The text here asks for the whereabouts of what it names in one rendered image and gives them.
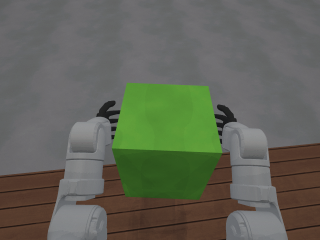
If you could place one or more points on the robot left upper arm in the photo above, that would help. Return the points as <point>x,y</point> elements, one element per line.
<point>79,222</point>

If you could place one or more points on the robot left hand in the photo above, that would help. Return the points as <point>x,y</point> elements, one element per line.
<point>106,114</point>

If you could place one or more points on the robot right hand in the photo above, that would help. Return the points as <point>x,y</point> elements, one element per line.
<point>226,119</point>

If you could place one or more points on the left robot forearm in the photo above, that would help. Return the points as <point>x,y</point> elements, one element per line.
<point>84,166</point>

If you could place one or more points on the right robot forearm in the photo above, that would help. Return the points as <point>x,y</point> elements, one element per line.
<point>251,178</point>

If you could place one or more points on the robot right upper arm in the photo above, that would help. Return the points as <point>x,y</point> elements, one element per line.
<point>254,225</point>

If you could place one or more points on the carton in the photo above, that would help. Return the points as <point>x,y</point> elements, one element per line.
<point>166,144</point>

